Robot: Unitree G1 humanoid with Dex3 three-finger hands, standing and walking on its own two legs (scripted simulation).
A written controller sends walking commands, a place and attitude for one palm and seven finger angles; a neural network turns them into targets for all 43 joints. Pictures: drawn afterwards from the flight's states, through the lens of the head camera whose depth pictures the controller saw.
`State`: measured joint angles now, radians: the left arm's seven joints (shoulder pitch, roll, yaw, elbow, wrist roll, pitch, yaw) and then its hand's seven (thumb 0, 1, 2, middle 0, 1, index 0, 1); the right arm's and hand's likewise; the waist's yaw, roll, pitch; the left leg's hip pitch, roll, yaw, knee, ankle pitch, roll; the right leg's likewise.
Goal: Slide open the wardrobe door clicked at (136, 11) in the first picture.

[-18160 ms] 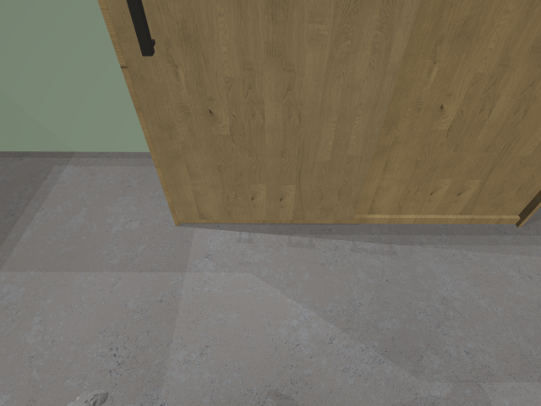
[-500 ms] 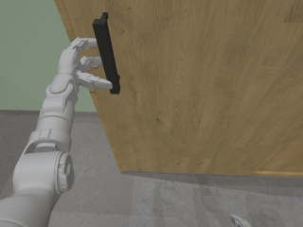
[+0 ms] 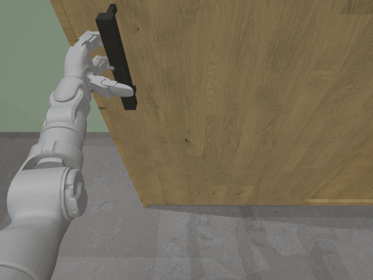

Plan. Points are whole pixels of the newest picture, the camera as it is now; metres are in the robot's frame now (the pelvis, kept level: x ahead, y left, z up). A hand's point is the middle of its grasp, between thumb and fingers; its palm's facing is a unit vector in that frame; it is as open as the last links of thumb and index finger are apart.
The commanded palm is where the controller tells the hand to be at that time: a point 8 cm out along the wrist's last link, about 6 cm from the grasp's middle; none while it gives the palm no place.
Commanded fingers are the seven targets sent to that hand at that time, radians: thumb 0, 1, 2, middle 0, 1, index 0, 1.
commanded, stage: slide the fingers in behind the handle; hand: left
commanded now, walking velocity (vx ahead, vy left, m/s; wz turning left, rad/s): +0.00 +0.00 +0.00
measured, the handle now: (122, 62) +0.53 +0.12 +0.19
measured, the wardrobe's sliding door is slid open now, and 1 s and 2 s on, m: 0.00 0.00 0.00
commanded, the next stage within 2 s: grip the handle and tug to test in 1.84 s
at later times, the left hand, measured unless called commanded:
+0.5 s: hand (117, 74) +0.48 +0.13 +0.19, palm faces -0.06 -1.00 -0.01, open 14.0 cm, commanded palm +0.45 +0.19 +0.19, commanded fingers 0.00 -0.50 0.30 -0.30 -1.20 -0.30 -1.20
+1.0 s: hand (123, 73) +0.48 +0.11 +0.19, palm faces -0.06 -1.00 +0.00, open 14.0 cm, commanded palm +0.45 +0.17 +0.19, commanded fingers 0.00 -0.50 0.30 -0.30 -1.20 -0.30 -1.20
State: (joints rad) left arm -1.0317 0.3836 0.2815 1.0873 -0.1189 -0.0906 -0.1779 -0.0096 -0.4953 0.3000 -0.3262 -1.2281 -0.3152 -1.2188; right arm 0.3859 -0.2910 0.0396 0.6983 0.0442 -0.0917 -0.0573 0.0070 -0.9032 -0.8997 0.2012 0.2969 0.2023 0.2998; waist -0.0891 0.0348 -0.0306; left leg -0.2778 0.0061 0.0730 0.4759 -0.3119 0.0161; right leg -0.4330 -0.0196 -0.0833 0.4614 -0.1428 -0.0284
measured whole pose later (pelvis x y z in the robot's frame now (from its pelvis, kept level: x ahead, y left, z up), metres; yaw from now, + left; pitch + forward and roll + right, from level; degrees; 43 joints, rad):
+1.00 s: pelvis +0.01 +0.00 +0.00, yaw +0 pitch +5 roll +0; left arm -0.95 0.28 0.23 0.95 -0.14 -0.04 -0.12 -0.01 -0.50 0.30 -0.30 -1.20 -0.30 -1.20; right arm 0.32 -0.27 0.05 0.67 0.05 -0.07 -0.06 0.01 -0.90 -0.90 0.20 0.30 0.20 0.30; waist -0.06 0.04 -0.04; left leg -0.23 0.00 0.07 0.45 -0.31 0.02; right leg -0.39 -0.02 -0.08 0.45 -0.15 -0.03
